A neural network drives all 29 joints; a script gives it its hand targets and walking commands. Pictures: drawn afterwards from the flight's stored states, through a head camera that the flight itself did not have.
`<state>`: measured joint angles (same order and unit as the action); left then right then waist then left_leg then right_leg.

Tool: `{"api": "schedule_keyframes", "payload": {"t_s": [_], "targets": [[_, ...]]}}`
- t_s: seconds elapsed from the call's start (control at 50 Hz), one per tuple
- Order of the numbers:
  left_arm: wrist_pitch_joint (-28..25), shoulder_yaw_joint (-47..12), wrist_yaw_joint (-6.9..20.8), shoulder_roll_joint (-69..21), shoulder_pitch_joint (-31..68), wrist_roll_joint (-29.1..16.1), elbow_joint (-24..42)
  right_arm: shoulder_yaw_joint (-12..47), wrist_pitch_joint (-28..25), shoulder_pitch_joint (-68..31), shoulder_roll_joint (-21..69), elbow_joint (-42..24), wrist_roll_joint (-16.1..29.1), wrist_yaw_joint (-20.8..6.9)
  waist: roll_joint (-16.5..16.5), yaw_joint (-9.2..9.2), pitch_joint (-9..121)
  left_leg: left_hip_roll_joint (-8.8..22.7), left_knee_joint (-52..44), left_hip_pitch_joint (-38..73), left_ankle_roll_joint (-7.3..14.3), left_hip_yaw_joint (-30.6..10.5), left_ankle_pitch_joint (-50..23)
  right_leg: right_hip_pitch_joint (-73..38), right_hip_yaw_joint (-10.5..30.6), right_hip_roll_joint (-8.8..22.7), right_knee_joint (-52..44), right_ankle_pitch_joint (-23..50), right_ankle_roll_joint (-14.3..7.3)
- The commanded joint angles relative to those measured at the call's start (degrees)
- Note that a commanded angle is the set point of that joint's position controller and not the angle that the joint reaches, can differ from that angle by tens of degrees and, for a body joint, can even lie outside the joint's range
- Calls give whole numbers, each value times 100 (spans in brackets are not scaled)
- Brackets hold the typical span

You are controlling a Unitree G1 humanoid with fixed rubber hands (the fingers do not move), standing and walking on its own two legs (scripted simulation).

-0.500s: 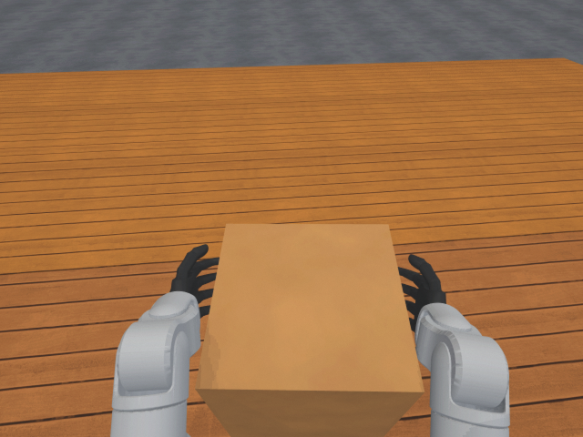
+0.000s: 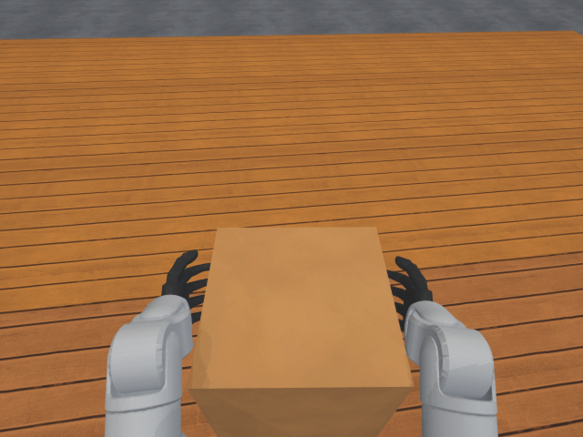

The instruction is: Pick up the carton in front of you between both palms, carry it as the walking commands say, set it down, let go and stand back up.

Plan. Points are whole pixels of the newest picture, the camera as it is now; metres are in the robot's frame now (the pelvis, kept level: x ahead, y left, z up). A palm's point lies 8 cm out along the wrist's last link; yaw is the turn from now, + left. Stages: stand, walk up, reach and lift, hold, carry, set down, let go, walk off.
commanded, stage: carry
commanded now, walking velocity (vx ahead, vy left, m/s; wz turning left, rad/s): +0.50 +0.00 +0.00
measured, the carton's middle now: (297, 341) +0.26 +0.00 -0.01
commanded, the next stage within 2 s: none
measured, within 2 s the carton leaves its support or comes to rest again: neither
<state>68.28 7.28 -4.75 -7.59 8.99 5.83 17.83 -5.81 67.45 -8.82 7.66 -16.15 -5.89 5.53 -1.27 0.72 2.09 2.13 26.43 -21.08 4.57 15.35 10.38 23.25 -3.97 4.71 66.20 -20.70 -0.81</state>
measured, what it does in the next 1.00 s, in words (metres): walks ahead: right foot, then left foot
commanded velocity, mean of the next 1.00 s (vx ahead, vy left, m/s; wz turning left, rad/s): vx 0.50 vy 0.00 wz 0.00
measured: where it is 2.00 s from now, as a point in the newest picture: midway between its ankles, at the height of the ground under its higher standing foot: (284, 189)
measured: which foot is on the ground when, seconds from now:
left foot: down 0.00-0.36, up 0.38-0.80, down 0.82-1.00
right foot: up 0.00-0.32, down 0.34-0.82, up 0.84-1.00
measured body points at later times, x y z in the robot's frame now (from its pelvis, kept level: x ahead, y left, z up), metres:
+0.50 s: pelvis +0.34 -0.04 +0.00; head +0.36 -0.04 +0.45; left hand +0.60 +0.14 +0.07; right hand +0.63 -0.16 +0.07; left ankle +0.22 +0.08 -0.64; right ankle +0.38 -0.10 -0.74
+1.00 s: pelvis +0.66 +0.04 +0.00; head +0.71 +0.05 +0.44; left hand +1.00 +0.19 +0.08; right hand +0.99 -0.12 +0.08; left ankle +0.71 +0.10 -0.74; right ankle +0.58 -0.09 -0.64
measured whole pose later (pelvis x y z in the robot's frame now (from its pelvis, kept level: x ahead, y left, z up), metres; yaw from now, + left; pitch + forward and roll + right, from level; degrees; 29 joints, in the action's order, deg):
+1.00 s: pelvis +0.66 +0.04 +0.00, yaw +1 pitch +4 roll +0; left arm 70.3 10.0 -5.3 -4.2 25.0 5.0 10.6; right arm -9.0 69.3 -23.7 4.5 -9.8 -4.1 7.1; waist -1.3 2.4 -1.1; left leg 0.5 29.4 -21.9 5.9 12.7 12.0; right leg 29.2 -2.3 2.8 70.1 -20.5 -2.8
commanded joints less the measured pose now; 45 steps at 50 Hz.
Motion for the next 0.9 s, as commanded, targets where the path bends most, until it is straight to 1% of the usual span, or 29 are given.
{"api": "schedule_keyframes", "payload": {"t_s": [0.0, 0.06, 0.14, 0.2, 0.24, 0.26, 0.28, 0.3, 0.32, 0.34, 0.36, 0.38, 0.4, 0.42, 0.44, 0.46, 0.48, 0.52, 0.58, 0.64, 0.72, 0.74, 0.76, 0.78, 0.8, 0.82, 0.84, 0.86, 0.88], "targets": [[-208, -4428, 1469, -5645, 2433, -2219, 386, 4250, -175, -2718, 5672, -756, 2386, -1539, 572, 8, 2095, 1672, -1378, 2701, 307, -2090, -1151, 1197, 171, 260, -368, 466, -65], [-356, -4431, 1383, -5655, 1991, -2029, 300, 4314, -237, -2416, 5542, -779, 2427, -1629, 751, 13, 1877, 1526, -1527, 2782, 364, -1616, -1247, 1389, -127, 148, -1269, 706, 34], [-376, -4437, 1317, -5455, 1876, -1962, 490, 4306, -239, -2236, 5245, -879, 2434, -1680, 866, 14, 1333, 1275, -1545, 2732, 311, -1056, -1667, 1423, -513, 43, -2617, 1320, 85], [-251, -4437, 1308, -5204, 1992, -2081, 784, 4211, -141, -2202, 4960, -1086, 2385, -1623, 940, 39, 977, 1194, -1517, 2635, 240, -775, -1991, 1119, -804, -108, -3293, 1726, 11], [-116, -4395, 1323, -4996, 2013, -2151, 878, 4118, -28, -2114, 4768, -1125, 2300, -1564, 995, 47, 802, 1190, -1426, 2660, 165, -667, -2237, 824, -902, -155, -3574, 1877, -82], [-48, -4361, 1333, -4899, 2000, -2176, 888, 4083, 33, -2095, 4686, -1134, 2263, -1540, 1019, 27, 810, 1180, -1203, 2680, 104, -563, -2646, 528, -969, -207, -3672, 1856, -135], [15, -4321, 1344, -4808, 1966, -2191, 866, 4055, 95, -2121, 4601, -1144, 2237, -1521, 1022, -26, 937, 1125, -738, 2640, 18, -401, -3136, 8, -1118, -353, -3772, 1742, -163], [69, -4277, 1354, -4751, 1956, -2189, 818, 4038, 158, -2161, 4511, -1146, 2221, -1504, 879, -114, 1184, 921, 82, 2380, -122, -117, -3380, -882, -1375, -618, -4018, 1542, -182], [117, -4213, 1369, -4672, 1937, -2190, 749, 4013, 217, -2240, 4409, -1151, 2203, -1490, 626, -208, 1544, 746, 1084, 1670, -271, -92, -2810, -2081, -1101, -454, -3991, 1187, -189], [147, -4126, 1390, -4521, 1987, -2141, 688, 4037, 296, -2346, 4390, -1207, 2221, -1476, -508, -281, 2016, 371, 2776, 218, -522, -258, -1208, -3321, 1313, 1117, -4431, 141, -761], [143, -4115, 1398, -4599, 1950, -2170, 491, 4074, 349, -2456, 4372, -1270, 2242, -1473, -1781, -322, 2197, -363, 4201, -1209, -650, -683, 1421, -4006, 3445, 2026, -5355, 331, -1399], [159, -4128, 1414, -4731, 2056, -2260, 574, 4070, 341, -2523, 4509, -1109, 2228, -1477, -1282, -252, 2015, -92, 4953, -1702, -440, -1340, 1668, -3923, 3048, 2046, -5327, 1244, -1422], [146, -4169, 1426, -4946, 2161, -2303, 606, 4055, 308, -2561, 4675, -1073, 2243, -1491, -840, -239, 2056, 156, 5119, -1763, -308, -1490, 1465, -3671, 2448, 1850, -5124, 2030, -1304], [116, -4216, 1435, -5133, 2313, -2332, 677, 4082, 264, -2626, 4872, -1029, 2263, -1498, -246, -201, 1955, 399, 4797, -1709, -249, -1571, 1145, -3277, 1881, 1728, -5049, 2536, -1064], [90, -4264, 1443, -5267, 2469, -2378, 753, 4087, 217, -2645, 5052, -1008, 2283, -1496, -36, -171, 1913, 539, 4331, -1552, -251, -1609, 832, -2970, 1438, 1580, -5119, 2472, -842], [62, -4294, 1454, -5355, 2543, -2403, 808, 4106, 173, -2647, 5168, -1006, 2282, -1484, -146, -153, 1916, 544, 3994, -1369, -260, -1512, 620, -2779, 1104, 1463, -5217, 2244, -694], [46, -4314, 1468, -5386, 2539, -2429, 858, 4122, 132, -2603, 5232, -1007, 2250, -1465, -293, -150, 1908, 494, 3735, -1308, -278, -1382, 503, -2692, 861, 1377, -5298, 2155, -653], [41, -4311, 1498, -5307, 2455, -2451, 906, 4134, 84, -2498, 5243, -1020, 2170, -1407, -477, -160, 1782, 460, 3152, -1412, -344, -1191, 350, -2659, 490, 1262, -5453, 2051, -673], [83, -4234, 1515, -5086, 2288, -2421, 906, 4151, 112, -2413, 5115, -1100, 2112, -1331, -630, -174, 1460, 410, 2144, -1644, -467, -894, -99, -2766, 32, 1059, -5528, 2375, -709], [144, -4153, 1494, -4842, 2274, -2342, 829, 4181, 197, -2532, 4917, -1131, 2159, -1320, -643, -208, 1151, 279, 1206, -1562, -443, -613, -474, -2804, -277, 921, -5457, 2786, -685], [211, -4104, 1401, -4538, 2705, -2259, 662, 4178, 315, -3104, 4562, -1092, 2321, -1354, -774, -262, 795, 109, 464, -1161, -255, -384, -906, -2838, -475, 872, -5285, 3189, -570], [224, -4108, 1373, -4454, 2870, -2250, 591, 4156, 337, -3253, 4462, -1032, 2347, -1357, -807, -238, 802, 83, 389, -919, -185, -354, -898, -2849, -540, 881, -5075, 3420, -519], [236, -4116, 1344, -4364, 3039, -2247, 515, 4114, 352, -3382, 4357, -940, 2355, -1357, -819, -175, 939, -20, 356, -464, -131, -271, -740, -2805, -657, 861, -4660, 3865, -448], [252, -4126, 1314, -4269, 3239, -2248, 448, 4049, 361, -3455, 4270, -777, 2344, -1356, -667, -25, 1214, -262, 154, 377, -110, -51, -575, -2592, -920, 701, -3870, 4151, -324], [272, -4127, 1281, -4157, 3429, -2229, 383, 3953, 365, -3509, 4153, -562, 2332, -1355, -275, 145, 1632, -400, 159, 1510, -111, -19, -179, -2090, -1016, 436, -2699, 3801, -197], [303, -4131, 1254, -4097, 3652, -2239, 291, 3838, 373, -3586, 4022, -395, 2320, -1350, 601, 331, 2058, 779, -198, 2495, 75, -1750, 810, -1016, -916, 205, -1237, 2223, -12], [338, -4148, 1225, -4245, 3914, -2315, 235, 3779, 336, -3833, 3962, -179, 2304, -1355, 2134, 299, 2377, 2058, -858, 3634, 941, -4391, 1194, 874, -539, -670, 421, -409, 153], [322, -4090, 1205, -4297, 4106, -2327, 23, 3804, 326, -3914, 4165, -44, 2453, -1348, 1915, 295, 2288, 2099, -1105, 3517, 1081, -4591, 472, 1456, 215, -557, 1287, -784, -21], [264, -4064, 1195, -4466, 4378, -2387, -74, 3853, 275, -4234, 4339, -86, 2547, -1350, 1440, 288, 2215, 1930, -784, 3319, 1053, -3912, -485, 1661, 439, -320, 1551, -627, -201]]}}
